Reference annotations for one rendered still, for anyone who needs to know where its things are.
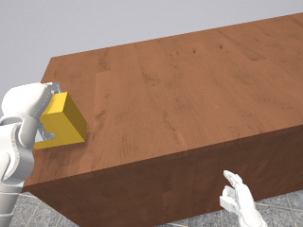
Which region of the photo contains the sponge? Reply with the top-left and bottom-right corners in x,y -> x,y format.
33,92 -> 88,149

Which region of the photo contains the robot right hand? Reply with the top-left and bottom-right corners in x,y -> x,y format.
220,170 -> 256,215

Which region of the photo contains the robot left hand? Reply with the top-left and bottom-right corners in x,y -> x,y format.
1,82 -> 62,143

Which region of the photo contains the table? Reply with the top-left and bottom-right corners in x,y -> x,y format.
18,12 -> 303,227

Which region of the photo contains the right robot forearm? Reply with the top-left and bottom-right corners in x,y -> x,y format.
238,207 -> 268,227

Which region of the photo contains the left robot forearm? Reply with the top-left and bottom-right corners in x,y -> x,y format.
0,113 -> 39,227

